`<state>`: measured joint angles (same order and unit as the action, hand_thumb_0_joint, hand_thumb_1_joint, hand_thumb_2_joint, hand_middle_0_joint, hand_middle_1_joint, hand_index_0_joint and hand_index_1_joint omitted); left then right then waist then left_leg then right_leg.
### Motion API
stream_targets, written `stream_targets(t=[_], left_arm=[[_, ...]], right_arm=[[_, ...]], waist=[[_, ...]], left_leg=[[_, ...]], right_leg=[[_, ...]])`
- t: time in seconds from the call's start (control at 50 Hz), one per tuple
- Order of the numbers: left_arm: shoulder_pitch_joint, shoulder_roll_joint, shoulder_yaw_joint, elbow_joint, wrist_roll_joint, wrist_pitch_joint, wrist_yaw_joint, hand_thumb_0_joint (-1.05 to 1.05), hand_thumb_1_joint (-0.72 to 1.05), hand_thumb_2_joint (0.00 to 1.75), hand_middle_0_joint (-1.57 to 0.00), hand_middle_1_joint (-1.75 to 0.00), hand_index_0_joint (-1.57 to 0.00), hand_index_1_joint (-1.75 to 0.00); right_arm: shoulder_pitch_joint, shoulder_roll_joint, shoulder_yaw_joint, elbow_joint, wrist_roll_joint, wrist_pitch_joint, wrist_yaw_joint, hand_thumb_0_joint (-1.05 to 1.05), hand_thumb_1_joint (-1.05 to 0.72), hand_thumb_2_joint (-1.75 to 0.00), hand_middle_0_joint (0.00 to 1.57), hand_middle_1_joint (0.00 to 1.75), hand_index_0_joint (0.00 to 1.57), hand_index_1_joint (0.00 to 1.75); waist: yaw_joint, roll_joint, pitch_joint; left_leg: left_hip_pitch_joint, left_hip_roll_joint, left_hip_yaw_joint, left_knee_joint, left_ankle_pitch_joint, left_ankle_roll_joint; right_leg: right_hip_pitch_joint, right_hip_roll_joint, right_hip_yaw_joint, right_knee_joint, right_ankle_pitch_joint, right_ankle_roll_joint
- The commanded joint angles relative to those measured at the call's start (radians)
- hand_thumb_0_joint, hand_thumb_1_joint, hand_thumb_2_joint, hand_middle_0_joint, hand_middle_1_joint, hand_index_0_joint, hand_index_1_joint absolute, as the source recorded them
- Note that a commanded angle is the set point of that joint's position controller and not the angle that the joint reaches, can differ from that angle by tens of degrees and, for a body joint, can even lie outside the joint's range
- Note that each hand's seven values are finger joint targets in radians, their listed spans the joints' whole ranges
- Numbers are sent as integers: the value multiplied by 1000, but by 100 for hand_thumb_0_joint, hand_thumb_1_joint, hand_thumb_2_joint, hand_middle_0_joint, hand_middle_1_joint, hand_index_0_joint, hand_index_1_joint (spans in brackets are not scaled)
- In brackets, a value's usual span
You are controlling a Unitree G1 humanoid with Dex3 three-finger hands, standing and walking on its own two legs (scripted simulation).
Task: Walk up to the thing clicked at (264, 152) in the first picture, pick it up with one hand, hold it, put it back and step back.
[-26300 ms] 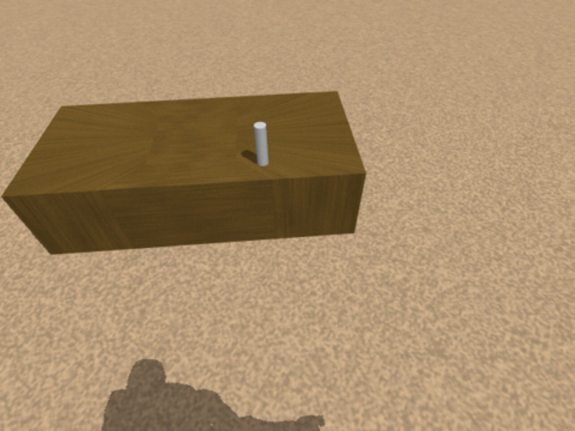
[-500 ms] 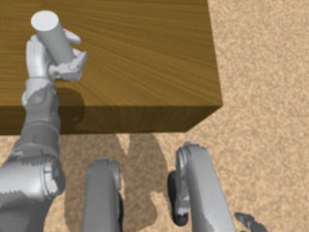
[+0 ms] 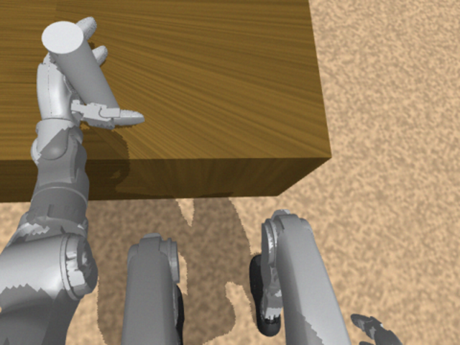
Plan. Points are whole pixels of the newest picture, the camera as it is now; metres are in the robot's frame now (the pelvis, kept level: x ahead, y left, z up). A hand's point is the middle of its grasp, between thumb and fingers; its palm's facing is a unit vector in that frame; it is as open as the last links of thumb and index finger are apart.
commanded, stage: withdraw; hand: left
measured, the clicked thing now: (89, 81) +0.53 +0.16 +0.01
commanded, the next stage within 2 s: rise in 0.32 s
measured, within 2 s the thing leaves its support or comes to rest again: neither
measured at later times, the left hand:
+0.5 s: hand out of the picture +0.54 +0.22 +0.14, palm faces +0.02 -0.99 -0.12, open 16.3 cm
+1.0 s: hand out of the picture +0.46 +0.25 +0.20, palm faces +0.09 -0.93 -0.37, open 17.3 cm
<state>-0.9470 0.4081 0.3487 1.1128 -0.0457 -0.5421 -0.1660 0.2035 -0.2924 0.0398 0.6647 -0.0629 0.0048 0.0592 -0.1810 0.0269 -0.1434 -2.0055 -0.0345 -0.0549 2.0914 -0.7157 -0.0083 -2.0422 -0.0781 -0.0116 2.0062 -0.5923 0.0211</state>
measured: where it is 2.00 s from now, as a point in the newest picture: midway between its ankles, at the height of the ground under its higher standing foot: (220, 325)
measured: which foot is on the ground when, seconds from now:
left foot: down 0.00-1.00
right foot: down 0.00-1.00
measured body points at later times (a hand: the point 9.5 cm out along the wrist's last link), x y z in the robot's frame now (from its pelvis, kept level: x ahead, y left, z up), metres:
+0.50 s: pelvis +0.01 +0.01 +0.09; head +0.20 +0.03 +0.50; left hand +0.54 +0.28 +0.15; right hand +0.07 -0.27 -0.02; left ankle +0.07 +0.12 -0.40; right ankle +0.11 -0.14 -0.40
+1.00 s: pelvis +0.06 +0.01 +0.27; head +0.17 +0.02 +0.70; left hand +0.45 +0.30 +0.22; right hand +0.07 -0.26 +0.15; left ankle +0.07 +0.12 -0.40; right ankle +0.11 -0.14 -0.40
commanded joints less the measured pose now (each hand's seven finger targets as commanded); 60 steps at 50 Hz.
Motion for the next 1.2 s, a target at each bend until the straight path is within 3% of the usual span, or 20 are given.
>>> stream_targets(t=[0.0,0.04,0.1,0.18,0.26,0.32,0.42,0.44,0.48,0.56,0.6,0.66,0.72,0.76,0.78,0.84,0.94,1.06,1.14,1.18], left_arm=[[-396,226,34,-212,-5,-66,-2,0,-33,15,-16,-14,-16,-13],[-467,308,71,-296,3,-70,7,0,-32,15,-14,-12,-13,-11],[-491,342,90,-361,-14,-46,1,0,-34,15,-10,-9,-9,-9],[-439,411,129,-321,-17,21,-13,0,-36,16,-11,-10,-10,-10],[-373,408,117,-250,-33,93,-57,0,-38,17,-14,-14,-14,-13],[-417,410,96,-350,-55,135,-95,0,-36,15,-14,-14,-15,-12],[-389,306,18,-264,-74,189,-129,0,-37,8,-5,-4,-7,-2],[-319,473,38,-142,78,258,-70,0,-45,6,-5,-1,-4,-1],[-390,381,-6,-159,67,302,-10,0,-45,5,-4,0,-4,0],[-403,612,100,-224,129,345,64,0,-50,4,-7,-1,-6,-1],[-391,652,117,-238,145,359,99,0,-48,10,-7,-8,-7,-8],[-335,516,46,-160,146,385,139,0,-56,5,-6,-6,-6,-6],[-166,394,-30,35,154,427,172,0,-57,5,-6,-6,-6,-6],[-175,454,-1,-68,149,434,195,0,-53,8,-7,-7,-7,-7],[-89,406,-22,23,153,450,196,0,-53,7,-6,-7,-6,-7],[-28,277,-90,-54,129,463,194,0,-51,8,-7,-7,-6,-7],[249,224,-106,-233,98,495,217,0,-51,8,-6,-6,-6,-6],[487,221,-85,-565,62,526,290,0,-46,12,-7,-8,-7,-8],[663,61,-179,-638,45,549,304,0,-46,11,-7,-8,-7,-8],[719,55,-187,-741,40,556,308,0,-46,11,-6,-7,-6,-7]], right_arm=[[185,-199,-72,-32,2,-11,-18,0,-88,-89,20,30,20,30],[192,-199,-71,-36,1,-6,-21,0,-88,-90,20,30,20,30],[200,-201,-73,-47,10,2,-30,0,-89,-90,20,30,20,30],[200,-205,-76,-62,30,13,-50,0,-89,-90,20,30,20,30],[194,-202,-72,-77,50,12,-69,0,-89,-90,20,30,20,30],[201,-203,-74,-94,63,7,-80,0,-89,-90,20,30,20,30],[221,-194,-68,-48,73,-17,-92,0,-80,-88,20,30,20,30],[229,-205,-85,-69,67,12,-99,0,-85,-89,20,30,20,30],[226,-189,-71,-79,72,29,-97,0,-85,-89,20,30,20,30],[249,-185,-71,-83,75,57,-98,0,-90,-91,20,30,20,30],[249,-167,-63,-89,79,65,-105,0,-90,-90,20,30,20,30],[257,-143,-59,-68,80,58,-115,0,-90,-90,20,30,20,30],[267,-143,-62,5,74,44,-116,0,-90,-90,20,30,20,30],[264,-154,-73,-25,79,43,-114,0,-89,-90,20,30,20,30],[272,-150,-72,-20,79,43,-110,0,-89,-90,20,30,20,30],[259,-147,-84,-62,87,35,-106,0,-89,-90,20,30,20,30],[246,-137,-102,-88,105,21,-114,0,-89,-90,20,30,20,30],[182,-100,-95,-150,122,8,-156,0,-90,-90,20,30,20,30],[126,-73,-81,-175,115,-15,-180,0,-90,-90,20,30,20,30],[98,-67,-82,-187,110,-23,-190,0,-90,-90,20,30,20,30]], waist=[[-17,111,-702],[-3,156,-760],[3,164,-825],[7,138,-782],[-2,98,-733],[0,145,-761],[-32,127,-553],[25,139,-597],[-3,154,-546],[63,203,-653],[66,187,-662],[21,149,-550],[18,131,-332],[46,121,-394],[41,110,-354],[47,87,-376],[95,83,-378],[143,77,-304],[129,66,-159],[143,79,-172]], left_leg=[[380,-4,46,-265,203,33],[410,-4,48,-277,214,30],[465,-2,42,-304,220,29],[460,4,37,-362,179,36],[488,13,29,-412,177,44],[610,23,8,-473,232,35],[684,46,-30,-552,231,25],[823,42,-37,-659,247,17],[890,56,-51,-700,269,7],[1023,54,-44,-788,361,4],[1041,51,-28,-838,349,11],[1081,55,-16,-909,352,16],[1105,62,-3,-981,347,17],[1177,66,-1,-1014,401,14],[1190,64,8,-1030,438,10],[1296,66,9,-1089,528,-1],[1428,65,17,-1189,661,-15],[1453,50,50,-1302,585,-1],[1482,52,56,-1349,538,6],[1504,50,66,-1362,536,8]], right_leg=[[494,27,-29,-203,174,-59],[526,27,-24,-205,180,-62],[573,29,-20,-230,186,-63],[623,33,-14,-295,149,-58],[668,39,-9,-370,150,-55],[709,40,-20,-413,192,-60],[638,49,-38,-488,185,-64],[729,50,-31,-561,179,-67],[720,57,-32,-601,193,-69],[905,65,-31,-683,259,-62],[1022,69,-28,-739,269,-59],[1080,73,-28,-838,283,-55],[1064,78,-39,-930,264,-60],[1143,79,-41,-970,308,-61],[1167,79,-40,-992,333,-62],[1244,85,-52,-1045,392,-65],[1397,91,-64,-1118,480,-61],[1583,88,-45,-1218,478,-53],[1574,90,-45,-1261,446,-53],[1607,86,-41,-1278,450,-50]])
